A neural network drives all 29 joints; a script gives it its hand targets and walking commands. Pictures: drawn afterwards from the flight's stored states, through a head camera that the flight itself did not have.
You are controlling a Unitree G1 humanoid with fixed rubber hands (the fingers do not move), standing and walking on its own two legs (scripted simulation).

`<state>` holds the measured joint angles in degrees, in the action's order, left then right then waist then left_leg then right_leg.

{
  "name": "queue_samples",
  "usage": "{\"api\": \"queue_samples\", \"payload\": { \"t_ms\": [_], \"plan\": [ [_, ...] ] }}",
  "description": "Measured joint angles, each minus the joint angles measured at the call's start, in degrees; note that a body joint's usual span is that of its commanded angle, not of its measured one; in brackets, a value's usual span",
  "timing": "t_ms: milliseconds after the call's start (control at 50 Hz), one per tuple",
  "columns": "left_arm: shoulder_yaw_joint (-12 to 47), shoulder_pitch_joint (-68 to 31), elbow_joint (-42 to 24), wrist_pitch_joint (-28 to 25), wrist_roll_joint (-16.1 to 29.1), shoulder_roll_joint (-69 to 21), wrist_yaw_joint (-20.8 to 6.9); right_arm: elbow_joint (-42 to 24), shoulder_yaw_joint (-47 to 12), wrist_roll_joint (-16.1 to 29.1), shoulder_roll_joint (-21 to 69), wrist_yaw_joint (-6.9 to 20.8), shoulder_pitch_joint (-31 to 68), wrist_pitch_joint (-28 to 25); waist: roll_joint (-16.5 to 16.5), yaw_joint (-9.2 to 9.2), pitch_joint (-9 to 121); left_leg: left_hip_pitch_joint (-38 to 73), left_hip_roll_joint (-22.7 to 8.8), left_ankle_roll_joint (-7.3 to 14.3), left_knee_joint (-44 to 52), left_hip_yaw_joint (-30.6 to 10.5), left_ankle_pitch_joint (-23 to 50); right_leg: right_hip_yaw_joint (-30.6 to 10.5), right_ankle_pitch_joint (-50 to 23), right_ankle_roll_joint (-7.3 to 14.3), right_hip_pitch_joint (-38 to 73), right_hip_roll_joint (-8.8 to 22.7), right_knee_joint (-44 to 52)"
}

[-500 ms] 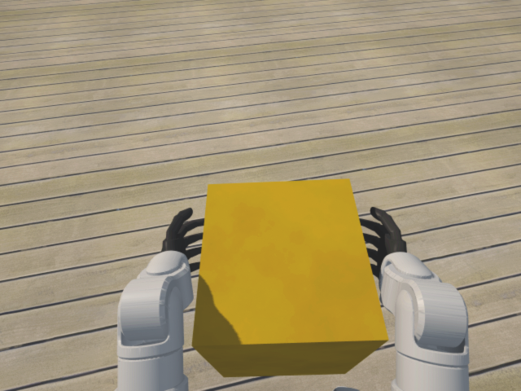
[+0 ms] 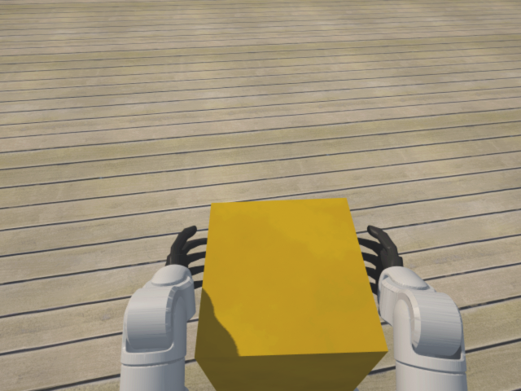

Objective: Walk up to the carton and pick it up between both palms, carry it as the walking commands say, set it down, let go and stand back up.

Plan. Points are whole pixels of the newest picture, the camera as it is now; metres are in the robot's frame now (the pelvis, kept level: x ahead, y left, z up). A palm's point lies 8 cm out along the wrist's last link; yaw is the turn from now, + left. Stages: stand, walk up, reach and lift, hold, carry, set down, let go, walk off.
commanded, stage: carry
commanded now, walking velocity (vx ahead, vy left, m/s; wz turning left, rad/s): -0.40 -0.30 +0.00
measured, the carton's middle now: (282, 304) +0.25 +0.00 +0.00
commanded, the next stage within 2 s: none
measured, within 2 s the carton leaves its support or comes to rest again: neither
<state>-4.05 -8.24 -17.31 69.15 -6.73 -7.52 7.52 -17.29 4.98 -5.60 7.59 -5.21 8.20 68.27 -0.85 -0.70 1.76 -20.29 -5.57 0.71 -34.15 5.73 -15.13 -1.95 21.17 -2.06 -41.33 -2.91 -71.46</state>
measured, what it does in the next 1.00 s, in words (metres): walks backwards: right foot, then left foot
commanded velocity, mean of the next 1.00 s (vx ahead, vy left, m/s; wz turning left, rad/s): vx -0.40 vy -0.30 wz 0.00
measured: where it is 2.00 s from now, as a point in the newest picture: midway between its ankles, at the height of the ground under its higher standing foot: outside the picture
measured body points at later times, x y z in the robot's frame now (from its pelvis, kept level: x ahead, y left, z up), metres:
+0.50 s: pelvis -0.23 -0.18 -0.01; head -0.20 -0.19 +0.44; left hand +0.07 -0.05 +0.07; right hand +0.06 -0.34 +0.07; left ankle -0.26 -0.12 -0.71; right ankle -0.10 -0.27 -0.73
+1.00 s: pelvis -0.44 -0.37 -0.01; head -0.41 -0.40 +0.44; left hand -0.15 -0.24 +0.06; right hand -0.16 -0.53 +0.04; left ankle -0.39 -0.21 -0.66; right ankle -0.39 -0.51 -0.73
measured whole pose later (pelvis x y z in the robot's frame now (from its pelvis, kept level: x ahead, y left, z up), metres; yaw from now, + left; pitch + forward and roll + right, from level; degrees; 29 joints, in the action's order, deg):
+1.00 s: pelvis -0.44 -0.37 -0.01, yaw +0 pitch +2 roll +1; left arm -3.5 -10.8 -15.2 67.1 -6.1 -7.9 7.6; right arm -19.2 7.4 -6.1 7.7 -5.0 9.5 68.5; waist 3.5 0.6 -0.5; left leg -38.3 -4.9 -2.7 -64.1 0.1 -30.2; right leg -0.9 12.4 -2.0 -23.8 3.0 -33.8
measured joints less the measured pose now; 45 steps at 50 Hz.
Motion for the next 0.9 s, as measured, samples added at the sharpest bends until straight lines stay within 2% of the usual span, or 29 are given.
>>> {"api": "queue_samples", "payload": {
  "t_ms": [40,80,140,220,240,260,280,300,340,380,440,500,520,540,580,600,660,700,740,780,840,880,900],
  "plan": [
    [-0.4,-0.9,-0.5,0.1,0.3,-0.1,0.2,-0.6,0.3,-0.1,0.1,0.1,0.6,0.0,0.4,-0.64,-0.3,-0.8,-1.3,-0.9,2.3,-1.1,3.2,-2.0,-1.2,-1.4,0.8,1.1,-4.3],
    [-0.8,-2.1,-1.1,-0.1,0.5,-0.3,0.4,-1.2,0.7,-0.2,0.2,0.3,1.6,-0.4,0.8,-1.15,-0.2,-2.2,-2.6,-1.9,3.8,-1.9,5.8,-2.3,-1.1,-2.3,3.7,3.1,-1.0],
    [-1.7,-3.2,-1.8,-0.3,0.9,-0.4,0.5,-1.9,0.8,-0.7,0.4,0.6,2.8,-0.4,1.7,-1.67,0.8,-4.6,-4.6,-3.8,5.7,-2.8,9.4,-1.0,1.4,-2.5,10.4,5.5,12.2],
    [-2.7,-3.8,-1.2,-0.5,1.6,-0.5,0.4,-1.8,0.5,-1.8,0.5,0.7,3.7,0.2,3.4,-1.79,2.3,-8.5,-7.3,-6.6,7.2,-4.0,14.1,1.6,1.6,-0.5,21.0,5.6,35.3],
    [-2.5,-3.8,-0.6,-1.0,1.6,-0.6,0.3,-1.7,0.8,-1.9,0.5,0.8,3.9,0.3,4.4,-1.81,2.3,-10.3,-8.2,-6.5,5.5,-4.6,13.5,2.3,-2.2,-0.3,21.9,4.9,39.1],
    [-1.6,-3.5,0.9,-1.9,1.2,-0.6,0.1,-1.4,1.5,-1.9,0.4,0.8,3.5,0.1,5.5,-1.41,1.9,-12.7,-8.2,-6.1,1.4,-5.4,6.1,2.6,-4.8,-0.4,20.2,4.3,38.2],
    [-0.6,-3.2,2.1,-2.3,0.9,-0.5,0.0,-1.3,2.2,-1.7,0.3,0.8,2.7,0.3,5.4,-0.71,1.3,-15.4,-6.1,-5.2,-6.5,-6.2,-3.6,2.7,-5.8,-0.2,18.8,4.7,36.8],
    [0.1,-2.9,2.9,-2.3,0.7,-0.5,0.0,-1.2,2.6,-1.4,0.2,0.7,2.0,0.4,4.9,-0.04,0.5,-17.7,-3.4,-4.3,-15.8,-6.8,-10.2,2.6,-6.6,0.0,18.0,5.4,36.4],
    [0.7,-2.3,2.8,-1.9,0.4,-0.4,0.0,-1.4,2.5,-0.4,0.1,0.0,1.0,0.6,4.2,1.28,-1.2,-19.7,0.9,-2.9,-31.1,-5.8,-14.0,2.4,-8.8,0.9,17.6,5.9,38.0],
    [0.3,-2.3,1.8,-1.9,0.3,-0.4,-0.4,-2.3,2.0,0.6,0.0,-0.8,0.9,0.4,3.8,2.32,-2.4,-18.5,3.3,-2.7,-37.6,-3.0,-12.8,2.9,-11.5,1.9,17.1,5.5,39.9],
    [-0.4,-3.1,0.2,-2.3,0.0,-0.5,-0.9,-3.7,1.5,1.0,0.2,-1.6,1.7,-0.1,2.8,2.93,-2.3,-12.1,5.5,-2.3,-32.0,0.7,-13.4,4.1,-14.8,3.8,15.1,4.3,41.5],
    [-0.6,-3.6,-0.7,-2.4,-0.3,-0.6,-1.0,-3.9,1.8,1.1,0.3,-1.5,2.6,-0.5,1.4,2.66,-0.6,-2.5,6.3,0.0,-14.5,1.9,-12.9,6.2,-17.8,5.4,12.7,2.3,42.8],
    [-0.5,-3.7,-0.8,-2.3,-0.4,-0.6,-0.9,-3.7,2.0,1.1,0.3,-1.2,2.9,-0.5,1.2,2.47,0.2,1.4,5.8,0.6,-6.4,2.0,-10.0,7.2,-18.6,6.0,11.6,1.4,42.7],
    [-0.7,-3.7,-0.5,-2.4,-0.5,-0.5,-0.9,-2.9,2.0,1.0,0.4,-1.0,3.0,-0.8,-0.2,2.35,0.7,2.9,5.6,1.3,-2.1,1.9,-7.4,7.9,-18.2,6.2,10.3,1.4,41.4],
    [-0.9,-2.0,0.3,-2.4,-0.6,-0.3,-0.8,-0.1,1.2,0.5,0.3,-0.3,2.4,-1.6,-1.2,1.5,0.6,1.5,4.3,2.0,-2.9,1.5,-5.9,7.2,-3.9,3.5,6.8,0.7,31.2],
    [-0.7,-0.9,0.3,-1.9,-0.5,-0.2,-0.6,0.7,0.6,0.4,0.2,-0.3,1.8,-1.4,-0.9,1.02,0.4,1.5,3.3,1.9,-2.3,1.1,-4.9,5.4,0.0,2.4,4.7,-0.3,23.4],
    [-0.3,0.3,-0.9,-0.3,0.3,0.0,0.1,0.0,-0.2,0.3,0.0,0.0,0.3,-0.4,-0.3,-0.12,-0.2,1.4,0.7,0.1,1.9,-0.7,-0.2,0.3,-0.6,-0.2,1.0,-0.8,4.1],
    [-0.4,-0.4,-1.6,-0.1,0.7,0.0,0.4,-1.0,0.0,0.2,0.1,0.1,0.6,-0.5,0.1,-0.88,-0.6,0.5,-0.8,-1.1,3.6,-1.7,2.6,-2.1,-1.7,-1.7,1.4,0.4,-0.9],
    [-0.7,-1.4,-2.4,-0.3,0.9,-0.2,0.6,-1.7,0.4,0.1,0.2,0.4,1.4,-0.8,0.5,-1.51,-0.7,-0.9,-2.2,-2.1,4.5,-2.5,4.8,-3.1,-1.4,-2.9,4.0,2.5,1.3],
    [-1.1,-2.3,-3.1,-0.3,1.1,-0.3,0.7,-2.4,0.5,-0.2,0.3,0.6,2.1,-0.9,1.0,-1.9,-0.4,-2.5,-3.6,-3.4,5.2,-3.0,6.8,-2.6,0.3,-3.3,8.1,4.7,8.5],
    [-2.1,-3.1,-3.1,-0.3,1.6,-0.4,0.7,-2.8,0.2,-1.0,0.4,0.8,2.9,-0.6,2.2,-2.01,0.5,-5.1,-5.7,-5.5,6.4,-3.9,10.0,-1.0,2.6,-2.7,15.2,6.0,22.9],
    [-2.5,-3.4,-2.6,-0.5,1.8,-0.5,0.5,-2.8,0.2,-1.6,0.5,0.8,3.3,-0.2,3.1,-2.01,1.0,-7.3,-7.1,-7.0,6.2,-4.5,11.9,0.6,1.3,-1.4,20.6,5.8,34.7],
    [-2.4,-3.6,-2.2,-0.8,1.8,-0.5,0.4,-2.8,0.5,-1.8,0.5,0.9,3.6,0.0,3.6,-2.07,1.1,-8.9,-7.8,-7.1,4.8,-4.8,12.1,1.2,-2.2,-1.0,22.2,5.5,39.6]
  ]
}}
